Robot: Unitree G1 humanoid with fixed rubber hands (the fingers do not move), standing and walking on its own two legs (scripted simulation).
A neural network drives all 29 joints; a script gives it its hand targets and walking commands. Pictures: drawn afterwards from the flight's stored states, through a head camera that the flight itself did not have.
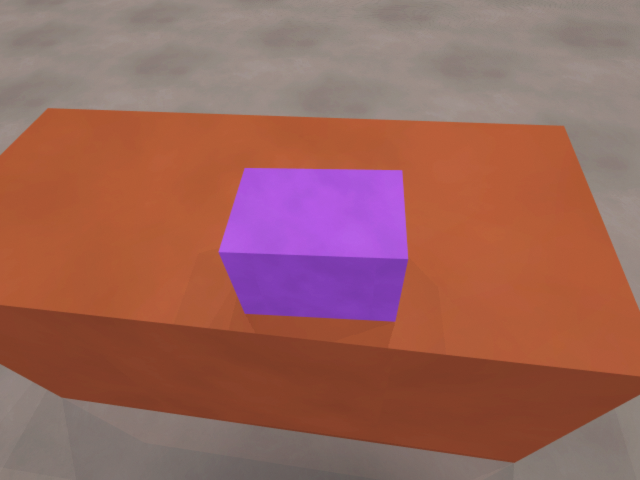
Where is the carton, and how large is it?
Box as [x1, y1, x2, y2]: [219, 168, 407, 321]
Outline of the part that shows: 245,168 219,249 219,254 244,312 259,314 394,321 407,262 401,170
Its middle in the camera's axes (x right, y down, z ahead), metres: +0.00 +0.00 +0.64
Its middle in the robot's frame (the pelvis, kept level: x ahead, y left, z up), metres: +0.46 +0.02 -0.03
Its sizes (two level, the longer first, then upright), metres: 0.255 0.174 0.175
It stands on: a pedestal, 0.66 m high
